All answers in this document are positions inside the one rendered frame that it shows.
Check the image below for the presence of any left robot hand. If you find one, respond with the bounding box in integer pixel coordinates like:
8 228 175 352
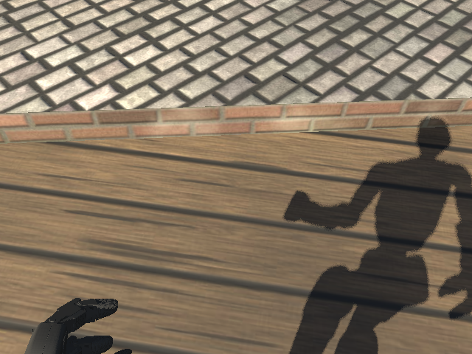
25 298 132 354

